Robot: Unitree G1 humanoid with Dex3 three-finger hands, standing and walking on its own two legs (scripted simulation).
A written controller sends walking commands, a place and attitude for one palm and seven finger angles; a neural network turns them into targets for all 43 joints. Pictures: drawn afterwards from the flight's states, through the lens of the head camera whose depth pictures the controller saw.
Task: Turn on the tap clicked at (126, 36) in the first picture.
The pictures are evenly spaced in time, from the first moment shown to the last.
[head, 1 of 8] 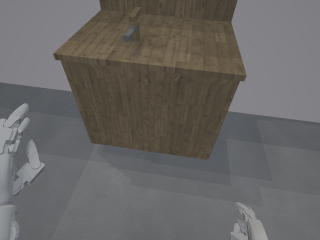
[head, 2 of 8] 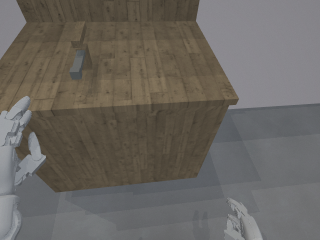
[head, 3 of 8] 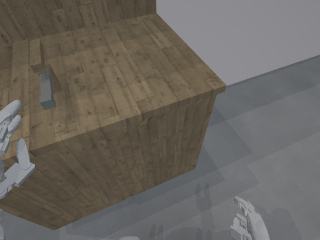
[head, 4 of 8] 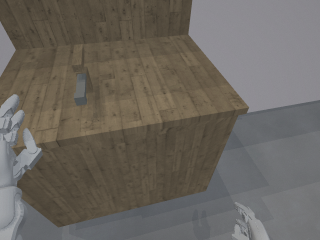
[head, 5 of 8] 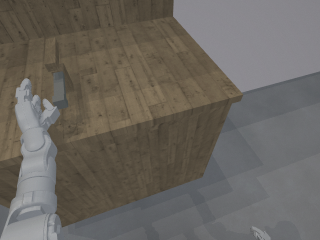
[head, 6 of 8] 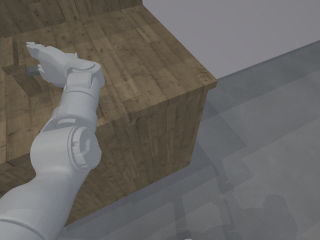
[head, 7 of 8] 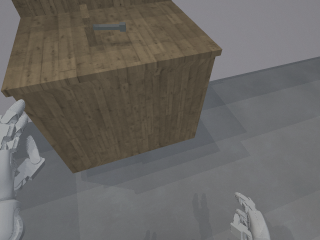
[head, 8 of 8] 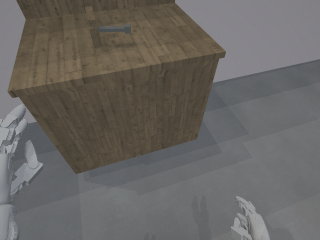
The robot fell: no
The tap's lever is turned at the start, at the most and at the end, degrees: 0 75 74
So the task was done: yes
